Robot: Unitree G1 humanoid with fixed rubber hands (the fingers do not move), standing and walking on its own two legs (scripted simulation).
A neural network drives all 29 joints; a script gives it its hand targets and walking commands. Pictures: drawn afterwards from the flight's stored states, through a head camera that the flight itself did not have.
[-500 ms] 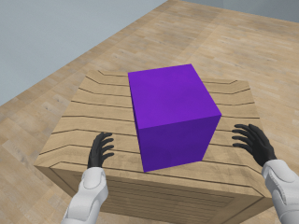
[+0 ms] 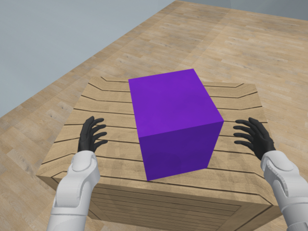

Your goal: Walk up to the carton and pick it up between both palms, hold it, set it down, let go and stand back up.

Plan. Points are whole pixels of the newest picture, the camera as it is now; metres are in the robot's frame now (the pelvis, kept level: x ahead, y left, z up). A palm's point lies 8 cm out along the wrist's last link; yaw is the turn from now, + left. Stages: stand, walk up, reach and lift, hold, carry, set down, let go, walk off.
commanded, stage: reach and lift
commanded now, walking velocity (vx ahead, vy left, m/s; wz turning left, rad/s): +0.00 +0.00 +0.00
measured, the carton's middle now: (169, 126) +0.43 +0.02 +0.00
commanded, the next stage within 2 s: none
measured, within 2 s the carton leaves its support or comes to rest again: neither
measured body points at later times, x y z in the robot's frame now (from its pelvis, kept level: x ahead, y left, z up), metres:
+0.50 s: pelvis -0.01 +0.00 +0.00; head +0.08 -0.02 +0.44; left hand +0.35 +0.22 +0.11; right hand +0.46 -0.18 +0.11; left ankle +0.03 +0.14 -0.73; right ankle +0.04 -0.14 -0.73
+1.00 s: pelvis +0.00 +0.00 +0.00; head +0.09 -0.03 +0.44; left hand +0.38 +0.23 +0.11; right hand +0.48 -0.16 +0.10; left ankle +0.03 +0.14 -0.73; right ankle +0.04 -0.14 -0.73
